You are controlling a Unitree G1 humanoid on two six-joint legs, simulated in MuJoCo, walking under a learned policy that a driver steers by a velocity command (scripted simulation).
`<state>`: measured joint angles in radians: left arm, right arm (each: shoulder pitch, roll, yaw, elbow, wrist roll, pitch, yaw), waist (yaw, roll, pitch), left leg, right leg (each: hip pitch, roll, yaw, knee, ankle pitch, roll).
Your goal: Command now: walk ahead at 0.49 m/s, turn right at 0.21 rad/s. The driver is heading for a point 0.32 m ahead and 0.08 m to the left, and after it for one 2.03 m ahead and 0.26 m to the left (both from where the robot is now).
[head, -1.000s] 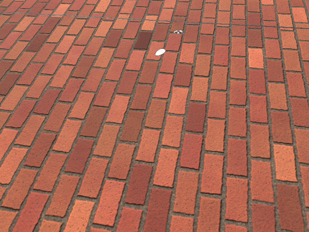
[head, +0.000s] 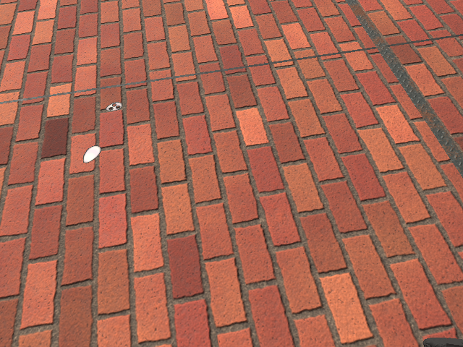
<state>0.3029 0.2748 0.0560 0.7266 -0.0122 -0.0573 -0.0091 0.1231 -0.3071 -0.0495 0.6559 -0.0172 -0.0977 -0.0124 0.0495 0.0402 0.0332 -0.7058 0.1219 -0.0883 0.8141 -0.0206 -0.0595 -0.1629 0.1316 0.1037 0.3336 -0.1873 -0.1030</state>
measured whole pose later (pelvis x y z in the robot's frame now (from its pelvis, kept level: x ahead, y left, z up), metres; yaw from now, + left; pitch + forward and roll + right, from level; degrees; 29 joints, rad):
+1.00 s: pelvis +0.26 +0.03 -0.01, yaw +19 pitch +1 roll +0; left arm 0.20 0.24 0.02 0.74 0.00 0.01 0.01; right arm 0.21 -0.27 -0.04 0.69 0.01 0.05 -0.02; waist 0.02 0.02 0.01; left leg -0.20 0.00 -0.05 0.50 -0.31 -0.03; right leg -0.30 0.00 0.04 0.54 -0.26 0.00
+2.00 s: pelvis +0.71 +0.05 -0.02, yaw -3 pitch +1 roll +1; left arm 0.37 0.29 0.04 0.78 -0.02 -0.05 0.01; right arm 0.15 -0.28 -0.05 0.70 0.01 -0.11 0.03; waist 0.03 -0.02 0.03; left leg -0.38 -0.07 0.01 0.49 -0.14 0.05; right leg -0.29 0.06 0.11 1.14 -0.43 -0.04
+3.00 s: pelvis +1.22 +0.14 -0.01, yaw +25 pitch +1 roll +0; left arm 0.29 0.31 0.05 0.84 -0.04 -0.08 -0.01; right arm 0.17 -0.27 -0.05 0.65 0.00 -0.05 0.03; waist 0.03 -0.02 0.06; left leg -0.35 -0.04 0.06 0.52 -0.17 0.08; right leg -0.40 -0.09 0.01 1.19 -0.38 -0.01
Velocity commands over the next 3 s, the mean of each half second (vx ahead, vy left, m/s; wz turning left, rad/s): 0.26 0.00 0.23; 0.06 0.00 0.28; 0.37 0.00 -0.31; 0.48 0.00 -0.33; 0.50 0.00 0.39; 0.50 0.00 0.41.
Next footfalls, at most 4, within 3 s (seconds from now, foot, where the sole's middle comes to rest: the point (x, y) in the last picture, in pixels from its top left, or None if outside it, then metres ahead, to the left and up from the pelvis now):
0.20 left None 0.31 0.15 -0.78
0.66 right None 0.35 -0.07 -0.78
1.00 left None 0.22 0.16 -0.78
1.36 right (284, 335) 0.50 -0.06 -0.78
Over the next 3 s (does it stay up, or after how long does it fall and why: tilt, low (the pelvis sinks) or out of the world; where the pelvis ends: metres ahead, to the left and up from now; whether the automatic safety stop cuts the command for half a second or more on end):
stays up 1.22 0.14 -0.01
